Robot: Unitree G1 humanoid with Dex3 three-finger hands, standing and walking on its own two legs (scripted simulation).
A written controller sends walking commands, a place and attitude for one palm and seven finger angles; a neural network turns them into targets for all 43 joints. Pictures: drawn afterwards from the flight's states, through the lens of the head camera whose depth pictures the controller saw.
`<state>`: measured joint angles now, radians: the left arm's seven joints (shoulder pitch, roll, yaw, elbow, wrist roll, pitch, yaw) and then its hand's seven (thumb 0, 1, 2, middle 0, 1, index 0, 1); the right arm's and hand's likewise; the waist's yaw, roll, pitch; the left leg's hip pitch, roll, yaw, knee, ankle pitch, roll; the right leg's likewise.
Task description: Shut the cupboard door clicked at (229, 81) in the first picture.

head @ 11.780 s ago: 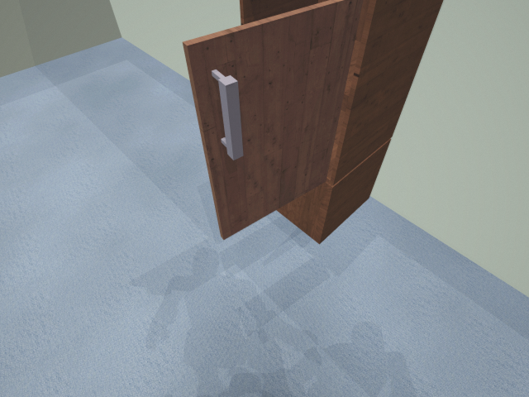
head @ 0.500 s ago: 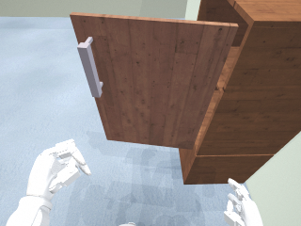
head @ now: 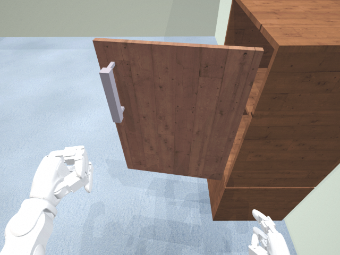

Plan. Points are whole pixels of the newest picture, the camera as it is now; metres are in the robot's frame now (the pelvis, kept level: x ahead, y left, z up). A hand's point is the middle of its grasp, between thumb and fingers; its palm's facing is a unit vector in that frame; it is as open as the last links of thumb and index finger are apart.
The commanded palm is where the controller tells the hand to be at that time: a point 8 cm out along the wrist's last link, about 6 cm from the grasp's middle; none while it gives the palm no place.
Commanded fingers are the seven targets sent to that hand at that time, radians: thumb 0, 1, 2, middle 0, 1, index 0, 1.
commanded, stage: raise the hand and make a fist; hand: left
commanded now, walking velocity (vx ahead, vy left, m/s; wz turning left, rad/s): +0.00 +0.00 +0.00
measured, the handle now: (115, 93) +0.51 +0.22 +0.12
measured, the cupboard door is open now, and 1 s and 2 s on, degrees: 81 81 81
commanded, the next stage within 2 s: bring the fist close to the handle in 0.28 s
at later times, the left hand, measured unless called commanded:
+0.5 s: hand (99, 178) +0.24 +0.17 +0.11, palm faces +0.01 -1.00 -0.08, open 3.1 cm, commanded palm +0.22 +0.22 +0.12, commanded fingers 0.00 0.90 0.90 -1.30 -1.50 -1.30 -1.50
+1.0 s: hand (103, 137) +0.34 +0.20 +0.12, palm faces +0.00 -1.00 -0.04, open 3.1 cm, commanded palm +0.32 +0.24 +0.12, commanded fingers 0.00 0.90 0.90 -1.30 -1.50 -1.30 -1.50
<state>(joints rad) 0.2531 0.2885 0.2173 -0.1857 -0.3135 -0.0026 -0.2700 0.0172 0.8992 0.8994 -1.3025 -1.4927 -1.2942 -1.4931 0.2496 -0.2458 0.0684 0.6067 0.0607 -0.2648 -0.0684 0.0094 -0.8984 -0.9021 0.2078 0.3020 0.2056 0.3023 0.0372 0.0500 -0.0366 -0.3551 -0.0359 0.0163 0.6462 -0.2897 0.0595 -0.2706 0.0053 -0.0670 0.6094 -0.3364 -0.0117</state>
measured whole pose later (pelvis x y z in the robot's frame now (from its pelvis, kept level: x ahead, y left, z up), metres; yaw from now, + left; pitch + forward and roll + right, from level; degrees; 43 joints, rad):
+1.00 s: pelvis +0.02 -0.02 +0.00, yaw -1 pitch +3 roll +0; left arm -0.14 0.35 0.30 0.28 -0.29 -0.06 -0.31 0.02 0.90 0.90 -1.30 -1.50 -1.30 -1.50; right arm 0.25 -0.28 0.03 0.66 0.07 -0.25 -0.09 0.01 -0.90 -0.90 0.21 0.30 0.20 0.30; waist 0.01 0.03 -0.04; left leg -0.38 -0.02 0.03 0.64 -0.31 0.03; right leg -0.31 0.02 -0.05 0.63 -0.36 -0.04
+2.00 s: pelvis +0.01 -0.01 +0.00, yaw -2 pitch +5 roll -1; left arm -0.54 0.42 0.31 0.77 -0.22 -0.16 -0.31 0.02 0.90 0.90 -1.31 -1.50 -1.30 -1.50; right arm 0.30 -0.27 0.03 0.65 0.07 -0.11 -0.06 0.01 -0.90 -0.90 0.21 0.30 0.20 0.30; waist -0.05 0.03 -0.05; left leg -0.44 -0.02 0.04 0.64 -0.29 0.05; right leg -0.37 0.02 -0.04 0.62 -0.34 -0.02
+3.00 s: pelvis +0.01 +0.00 -0.02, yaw -2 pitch +17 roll -3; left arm -1.15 0.65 0.30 1.33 -0.14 -0.20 -0.51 0.02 0.90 0.90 -1.30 -1.50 -1.29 -1.50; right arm 0.41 -0.31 0.03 0.71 0.02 -0.07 -0.06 0.00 -0.90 -0.90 0.21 0.30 0.21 0.30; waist -0.19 0.03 -0.06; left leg -0.78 0.00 0.02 0.83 -0.35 0.06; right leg -0.68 0.04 -0.06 0.76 -0.37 -0.02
